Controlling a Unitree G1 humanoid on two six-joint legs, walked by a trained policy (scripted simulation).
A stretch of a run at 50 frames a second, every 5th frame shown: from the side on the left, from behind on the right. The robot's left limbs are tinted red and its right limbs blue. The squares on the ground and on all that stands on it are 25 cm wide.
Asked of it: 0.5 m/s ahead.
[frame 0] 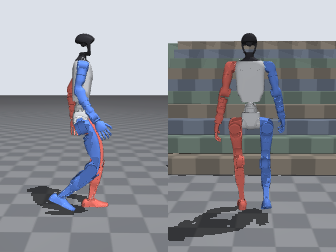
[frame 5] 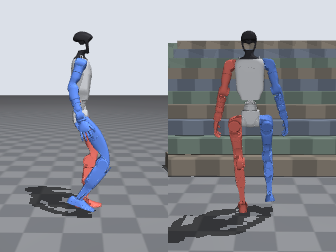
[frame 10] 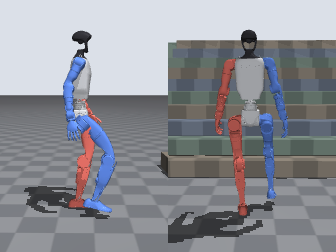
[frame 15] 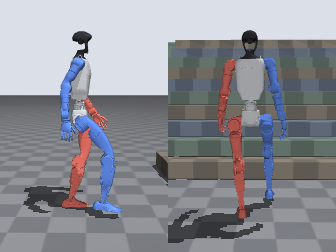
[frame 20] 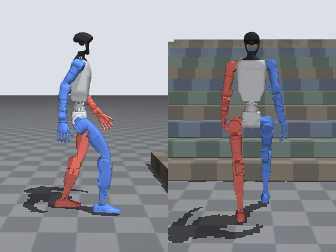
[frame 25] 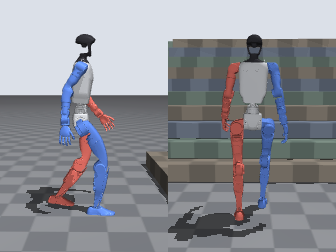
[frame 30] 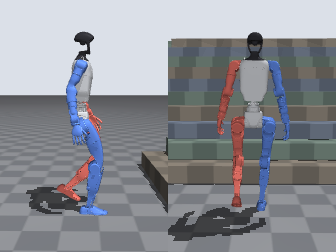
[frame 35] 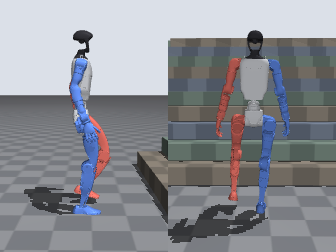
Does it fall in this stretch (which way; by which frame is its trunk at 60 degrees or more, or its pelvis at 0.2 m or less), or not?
no
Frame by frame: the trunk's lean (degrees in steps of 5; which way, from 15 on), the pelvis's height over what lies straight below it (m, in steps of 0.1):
0: 5, 0.8
5: 5, 0.8
10: 0, 0.8
15: 0, 0.8
20: 5, 0.8
25: 5, 0.8
30: 5, 0.8
35: 0, 0.8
